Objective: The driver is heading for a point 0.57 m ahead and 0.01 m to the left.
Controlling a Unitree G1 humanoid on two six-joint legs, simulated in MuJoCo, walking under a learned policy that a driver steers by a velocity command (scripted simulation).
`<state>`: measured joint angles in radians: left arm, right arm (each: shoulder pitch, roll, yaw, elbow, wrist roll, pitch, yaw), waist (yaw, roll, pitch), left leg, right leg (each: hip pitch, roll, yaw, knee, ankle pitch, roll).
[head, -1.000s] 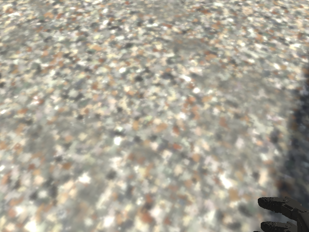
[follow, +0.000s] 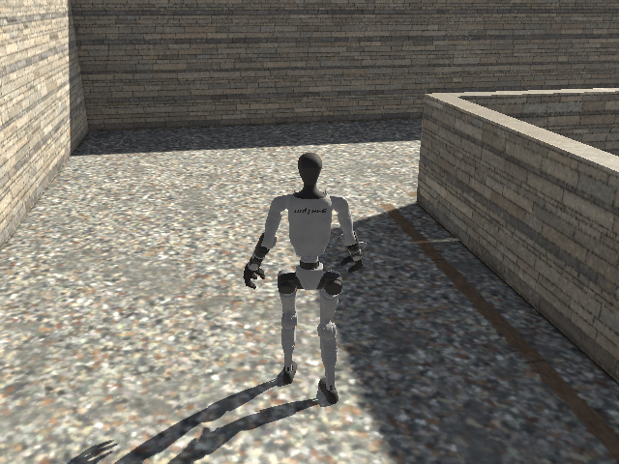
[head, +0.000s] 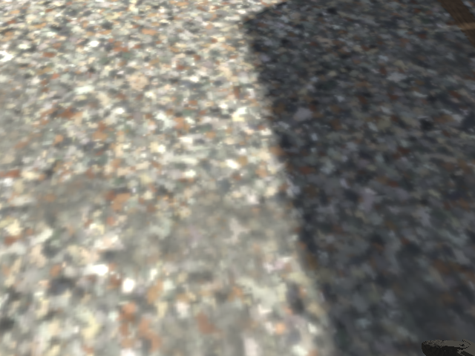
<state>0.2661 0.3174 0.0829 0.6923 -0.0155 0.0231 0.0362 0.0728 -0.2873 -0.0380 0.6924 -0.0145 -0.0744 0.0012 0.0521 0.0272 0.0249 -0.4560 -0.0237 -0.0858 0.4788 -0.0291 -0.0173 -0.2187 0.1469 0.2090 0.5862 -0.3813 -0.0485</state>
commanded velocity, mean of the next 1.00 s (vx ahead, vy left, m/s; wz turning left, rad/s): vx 0.03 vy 0.00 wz -0.29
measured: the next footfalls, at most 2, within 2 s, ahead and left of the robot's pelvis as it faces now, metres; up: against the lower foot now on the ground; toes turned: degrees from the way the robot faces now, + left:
right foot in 0.42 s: +0.05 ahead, -0.13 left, +0.00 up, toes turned -13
left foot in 0.74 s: +0.10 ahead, +0.11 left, +0.00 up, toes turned -15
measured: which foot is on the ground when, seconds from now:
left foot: down 0.00-0.42, up 0.44-0.72, down 0.74-1.00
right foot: down 0.00-0.00, up 0.02-0.40, down 0.42-1.00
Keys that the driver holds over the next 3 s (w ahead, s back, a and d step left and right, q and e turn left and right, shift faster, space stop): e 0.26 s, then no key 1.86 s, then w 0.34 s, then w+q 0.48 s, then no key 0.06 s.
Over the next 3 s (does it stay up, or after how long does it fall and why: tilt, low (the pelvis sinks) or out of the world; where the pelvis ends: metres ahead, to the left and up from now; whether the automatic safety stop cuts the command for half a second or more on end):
stays up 0.36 -0.06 0.00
